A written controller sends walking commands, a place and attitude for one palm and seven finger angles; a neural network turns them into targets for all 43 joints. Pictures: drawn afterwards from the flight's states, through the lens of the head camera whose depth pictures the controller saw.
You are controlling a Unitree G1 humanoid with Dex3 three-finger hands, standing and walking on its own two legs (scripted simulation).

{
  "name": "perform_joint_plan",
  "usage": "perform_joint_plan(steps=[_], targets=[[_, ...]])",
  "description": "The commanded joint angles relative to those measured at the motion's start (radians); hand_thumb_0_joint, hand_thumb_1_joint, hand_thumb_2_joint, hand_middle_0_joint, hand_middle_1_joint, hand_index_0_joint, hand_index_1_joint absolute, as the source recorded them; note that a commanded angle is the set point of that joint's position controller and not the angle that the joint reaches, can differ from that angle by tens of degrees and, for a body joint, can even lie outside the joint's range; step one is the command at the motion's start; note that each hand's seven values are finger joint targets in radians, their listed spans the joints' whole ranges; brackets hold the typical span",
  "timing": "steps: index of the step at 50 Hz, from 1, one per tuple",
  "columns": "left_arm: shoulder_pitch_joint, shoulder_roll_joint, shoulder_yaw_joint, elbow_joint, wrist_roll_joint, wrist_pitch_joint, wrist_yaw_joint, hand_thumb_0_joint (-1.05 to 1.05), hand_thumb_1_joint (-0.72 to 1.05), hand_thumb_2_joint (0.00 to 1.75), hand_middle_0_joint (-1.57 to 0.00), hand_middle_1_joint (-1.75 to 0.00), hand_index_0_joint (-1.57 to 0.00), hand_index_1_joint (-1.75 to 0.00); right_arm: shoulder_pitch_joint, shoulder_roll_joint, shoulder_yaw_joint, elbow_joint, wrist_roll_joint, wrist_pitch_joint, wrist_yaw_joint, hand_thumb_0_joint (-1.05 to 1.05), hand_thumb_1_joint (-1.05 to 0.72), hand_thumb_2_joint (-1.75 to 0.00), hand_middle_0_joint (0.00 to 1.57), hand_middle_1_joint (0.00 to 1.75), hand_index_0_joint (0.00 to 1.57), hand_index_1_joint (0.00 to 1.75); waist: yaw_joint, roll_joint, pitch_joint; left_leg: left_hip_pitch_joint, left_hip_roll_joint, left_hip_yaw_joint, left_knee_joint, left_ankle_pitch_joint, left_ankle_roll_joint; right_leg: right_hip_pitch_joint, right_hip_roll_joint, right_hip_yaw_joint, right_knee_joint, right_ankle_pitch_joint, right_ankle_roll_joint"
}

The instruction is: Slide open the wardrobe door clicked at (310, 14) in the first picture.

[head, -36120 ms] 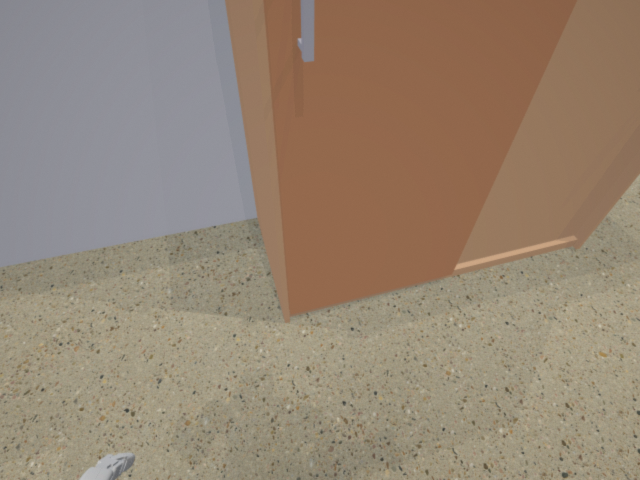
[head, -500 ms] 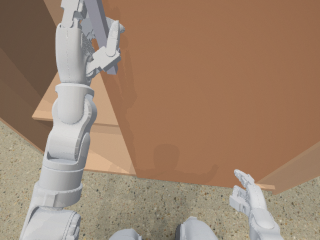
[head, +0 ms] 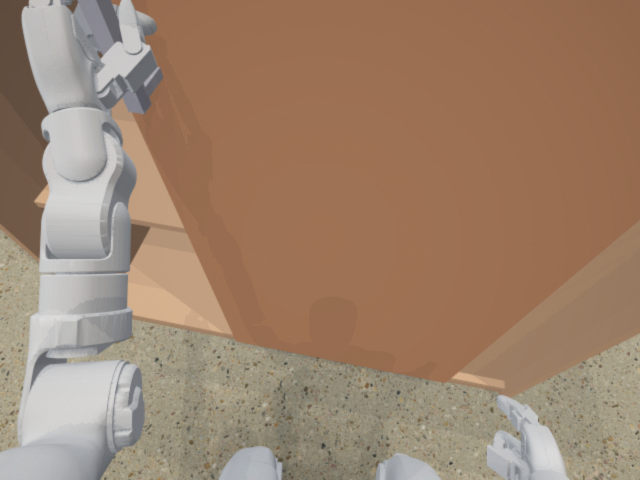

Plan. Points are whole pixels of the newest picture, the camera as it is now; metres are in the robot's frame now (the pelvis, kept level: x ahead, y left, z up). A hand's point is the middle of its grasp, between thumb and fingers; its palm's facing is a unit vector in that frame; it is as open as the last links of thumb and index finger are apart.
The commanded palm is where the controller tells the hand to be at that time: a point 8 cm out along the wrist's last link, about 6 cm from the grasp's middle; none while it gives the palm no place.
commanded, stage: stop walking and hold the door there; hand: left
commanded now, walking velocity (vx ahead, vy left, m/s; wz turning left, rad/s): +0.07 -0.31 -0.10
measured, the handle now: (114, 9) +0.44 +0.27 +0.29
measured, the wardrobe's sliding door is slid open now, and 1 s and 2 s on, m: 0.44 0.44 0.44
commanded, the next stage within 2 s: none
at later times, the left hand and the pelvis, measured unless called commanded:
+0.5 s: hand (135, 47) +0.41 +0.24 +0.27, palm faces +0.56 -0.82 -0.15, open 5.9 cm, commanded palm +0.37 +0.28 +0.24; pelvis +0.02 -0.06 +0.00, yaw -3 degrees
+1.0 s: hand (137, 48) +0.41 +0.24 +0.27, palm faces +0.50 -0.86 -0.13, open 5.7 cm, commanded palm +0.37 +0.28 +0.24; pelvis -0.02 -0.04 +0.01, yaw -10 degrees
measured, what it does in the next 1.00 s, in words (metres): steps on the spot: right foot, then left foot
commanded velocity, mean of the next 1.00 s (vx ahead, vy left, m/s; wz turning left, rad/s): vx -0.03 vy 0.07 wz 0.00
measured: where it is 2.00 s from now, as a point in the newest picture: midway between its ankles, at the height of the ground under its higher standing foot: outside the picture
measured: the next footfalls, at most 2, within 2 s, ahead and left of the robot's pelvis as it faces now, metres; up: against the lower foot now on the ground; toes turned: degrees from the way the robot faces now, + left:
right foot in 0.24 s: +0.11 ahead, -0.22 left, +0.00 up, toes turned -7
left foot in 0.50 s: +0.11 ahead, +0.03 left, +0.00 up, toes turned +2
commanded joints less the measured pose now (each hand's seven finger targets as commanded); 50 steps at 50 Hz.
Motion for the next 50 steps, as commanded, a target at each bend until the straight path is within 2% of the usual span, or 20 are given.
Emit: perform_joint_plan(steps=[1, 4, 5, 6, 8, 9, 10, 11, 12, 14, 18, 23, 24, 26, 27, 29, 35, 39, 41, 50], targets=[[-0.555, -0.072, -0.269, -0.425, -0.032, -0.171, -0.104, 0.0, 0.9, 0.9, -0.45, -1.4, -0.45, -1.4, -0.13, -0.108, -0.018, -0.175, 0.0, -0.051, 0.027, 0.0, -0.9, -0.9, 0.2, 0.3, 0.2, 0.3, -0.117, 0.253, -0.48, 0.456, 0.328, -0.23, -0.246, 0.699, 0.172, -0.185, -0.05, 0.068, 0.108, -0.023, 0.005], [-0.499, -0.031, -0.232, -0.418, -0.024, -0.155, -0.106, 0.0, 0.9, 0.9, -0.45, -1.4, -0.45, -1.4, -0.091, -0.122, -0.028, -0.192, 0.001, -0.057, 0.03, 0.0, -0.9, -0.9, 0.2, 0.3, 0.2, 0.3, -0.12, 0.3, -0.485, 0.501, 0.263, -0.085, -0.22, 0.803, 0.121, -0.107, -0.015, -0.008, -0.076, 0.046, 0.012], [-0.178, 0.504, 0.287, 0.036, 0.028, -0.144, -0.062, 0.0, 0.9, 0.9, -0.45, -1.4, -0.45, -1.4, -0.042, -0.179, -0.031, -0.126, -0.012, -0.032, -0.002, 0.0, -0.9, -0.9, 0.2, 0.3, 0.2, 0.3, -0.098, 0.294, -0.504, 0.493, 0.261, -0.061, -0.212, 0.873, 0.122, -0.098, 0.012, -0.033, -0.121, 0.048, 0.026], [-0.192, 0.347, 0.121, -0.076, 0.013, -0.148, -0.089, 0.0, 0.9, 0.9, -0.45, -1.4, -0.45, -1.4, -0.036, -0.159, -0.018, -0.181, -0.017, -0.021, 0.004, 0.0, -0.9, -0.9, 0.2, 0.3, 0.2, 0.3, -0.099, 0.313, -0.495, 0.454, 0.241, -0.059, -0.17, 0.834, 0.107, -0.04, 0.022, -0.04, -0.225, 0.063, 0.015], [-0.254, 0.308, 0.086, -0.153, 0.002, -0.167, -0.1, 0.0, 0.9, 0.9, -0.45, -1.4, -0.45, -1.4, -0.081, -0.136, 0.002, -0.194, -0.001, -0.054, 0.004, 0.0, -0.9, -0.9, 0.2, 0.3, 0.2, 0.3, -0.094, 0.337, -0.499, 0.385, 0.204, 0.007, -0.115, 0.685, 0.058, 0.106, 0.036, -0.077, -0.435, 0.192, 0.015], [-0.214, 0.372, 0.149, -0.103, 0.011, -0.177, -0.095, 0.0, 0.9, 0.9, -0.45, -1.4, -0.45, -1.4, -0.058, -0.145, 0.001, -0.183, 0.004, -0.071, -0.003, 0.0, -0.9, -0.9, 0.2, 0.3, 0.2, 0.3, -0.089, 0.298, -0.494, 0.339, 0.162, 0.031, -0.057, 0.616, 0.039, 0.181, 0.038, -0.086, -0.538, 0.308, 0.011], [-0.165, 0.431, 0.191, -0.069, 0.023, -0.187, -0.092, 0.0, 0.9, 0.9, -0.45, -1.4, -0.45, -1.4, -0.05, -0.133, 0.005, -0.18, 0.009, -0.08, -0.005, 0.0, -0.9, -0.9, 0.2, 0.3, 0.2, 0.3, -0.087, 0.163, -0.523, 0.263, 0.098, 0.053, 0.087, 0.508, 0.021, 0.292, -0.023, -0.03, -0.608, 0.55, -0.007], [-0.117, 0.545, 0.273, -0.027, 0.038, -0.191, -0.082, 0.0, 0.9, 0.9, -0.45, -1.4, -0.45, -1.4, -0.058, -0.101, 0.011, -0.189, 0.008, -0.083, -0.014, 0.0, -0.9, -0.9, 0.2, 0.3, 0.2, 0.3, -0.084, -0.143, -0.535, -0.016, -0.011, 0.057, 0.304, 0.065, -0.003, 0.476, -0.209, 0.189, -0.556, 1.045, -0.078], [-0.075, 0.592, 0.326, 0.0, 0.033, -0.176, -0.078, 0.0, 0.9, 0.9, -0.45, -1.4, -0.45, -1.4, -0.095, -0.093, 0.021, -0.198, 0.002, -0.097, -0.027, 0.0, -0.9, -0.9, 0.2, 0.3, 0.2, 0.3, -0.059, -0.297, -0.54, -0.198, -0.11, -0.038, 0.445, -0.359, -0.012, 0.534, -0.333, 0.33, -0.531, 1.373, -0.139], [-0.043, 0.626, 0.377, 0.052, 0.031, -0.147, -0.063, 0.0, 0.9, 0.9, -0.45, -1.4, -0.45, -1.4, -0.069, -0.104, 0.034, -0.149, -0.003, -0.111, -0.046, 0.0, -0.9, -0.9, 0.2, 0.3, 0.2, 0.3, -0.082, -0.153, -0.483, -0.203, -0.063, -0.104, 0.385, -0.292, -0.013, 0.472, -0.351, 0.282, -0.525, 1.268, -0.144], [-0.05, 0.636, 0.451, 0.072, 0.033, -0.17, -0.035, 0.0, 0.9, 0.9, -0.45, -1.4, -0.45, -1.4, -0.075, -0.13, 0.033, -0.129, -0.005, -0.103, -0.07, 0.0, -0.9, -0.9, 0.2, 0.3, 0.2, 0.3, -0.077, -0.303, -0.542, -0.127, -0.104, -0.094, 0.22, -0.214, -0.012, 0.451, -0.32, 0.205, -0.492, 1.13, -0.156], [-0.085, 0.571, 0.356, 0.036, 0.041, -0.196, -0.04, 0.0, 0.9, 0.9, -0.45, -1.4, -0.45, -1.4, -0.056, -0.145, 0.023, -0.118, -0.007, -0.081, -0.08, 0.0, -0.9, -0.9, 0.2, 0.3, 0.2, 0.3, -0.104, -0.144, -0.533, 0.148, -0.116, -0.041, -0.163, 0.111, -0.007, 0.26, -0.255, 0.117, -0.499, 0.701, -0.088], [-0.103, 0.569, 0.341, 0.012, 0.034, -0.206, -0.041, 0.0, 0.9, 0.9, -0.45, -1.4, -0.45, -1.4, -0.062, -0.167, 0.012, -0.121, -0.005, -0.079, -0.084, 0.0, -0.9, -0.9, 0.2, 0.3, 0.2, 0.3, -0.111, -0.025, -0.496, 0.213, -0.068, -0.046, -0.229, 0.217, -0.002, 0.202, -0.204, 0.08, -0.463, 0.562, -0.065], [-0.098, 0.513, 0.281, -0.008, 0.032, -0.214, -0.045, 0.0, 0.9, 0.9, -0.45, -1.4, -0.45, -1.4, -0.041, -0.195, 0.007, -0.145, -0.002, -0.082, -0.081, 0.0, -0.9, -0.9, 0.2, 0.3, 0.2, 0.3, -0.084, 0.273, -0.454, 0.195, 0.166, -0.276, -0.321, 0.538, 0.111, 0.06, -0.033, -0.013, -0.328, 0.022, 0.002], [-0.088, 0.485, 0.254, 0.03, 0.035, -0.21, -0.049, 0.0, 0.9, 0.9, -0.45, -1.4, -0.45, -1.4, -0.022, -0.182, 0.01, -0.143, -0.002, -0.088, -0.071, 0.0, -0.9, -0.9, 0.2, 0.3, 0.2, 0.3, -0.087, 0.264, -0.431, 0.122, 0.166, -0.267, -0.376, 0.395, 0.133, 0.065, 0.009, 0.013, -0.201, -0.082, -0.013], [-0.109, 0.52, 0.273, 0.041, 0.04, -0.213, -0.039, 0.0, 0.9, 0.9, -0.45, -1.4, -0.45, -1.4, -0.035, -0.183, 0.012, -0.13, -0.018, -0.097, -0.082, 0.0, -0.9, -0.9, 0.2, 0.3, 0.2, 0.3, -0.088, 0.291, -0.362, 0.037, 0.184, -0.319, -0.434, 0.206, 0.15, 0.041, -0.009, 0.039, -0.099, -0.056, -0.018], [-0.035, 0.552, 0.297, 0.155, 0.048, -0.182, -0.034, 0.0, 0.9, 0.9, -0.45, -1.4, -0.45, -1.4, 0.021, -0.205, 0.019, -0.096, -0.015, -0.123, -0.096, 0.0, -0.9, -0.9, 0.2, 0.3, 0.2, 0.3, -0.092, 0.162, -0.392, 0.099, 0.092, -0.153, -0.335, 0.188, 0.09, 0.184, -0.014, -0.031, -0.526, 0.112, -0.001], [-0.063, 0.627, 0.33, 0.236, 0.057, -0.19, -0.042, 0.0, 0.9, 0.9, -0.45, -1.4, -0.45, -1.4, 0.037, -0.208, 0.017, -0.088, -0.04, -0.114, -0.092, 0.0, -0.9, -0.9, 0.2, 0.3, 0.2, 0.3, -0.122, 0.0, -0.388, 0.067, -0.006, -0.091, -0.191, 0.103, 0.019, 0.171, -0.197, 0.156, -0.675, 0.27, -0.087], [-0.079, 0.636, 0.356, 0.223, 0.053, -0.195, -0.037, 0.0, 0.9, 0.9, -0.45, -1.4, -0.45, -1.4, 0.043, -0.201, 0.009, -0.089, -0.025, -0.119, -0.093, 0.0, -0.9, -0.9, 0.2, 0.3, 0.2, 0.3, -0.108, -0.072, -0.428, 0.103, -0.011, -0.084, -0.2, 0.096, 0.028, 0.145, -0.147, 0.113, -0.638, 0.252, -0.06], [-0.132, 0.602, 0.308, 0.347, 0.059, -0.207, -0.038, 0.0, 0.9, 0.9, -0.45, -1.4, -0.45, -1.4, 0.06, -0.209, 0.02, -0.061, -0.026, -0.117, -0.104, 0.0, -0.9, -0.9, 0.2, 0.3, 0.2, 0.3, -0.096, 0.113, -0.353, 0.035, 0.095, -0.208, -0.475, -0.242, 0.066, 0.128, -0.026, 0.009, -0.532, 0.086, -0.018]])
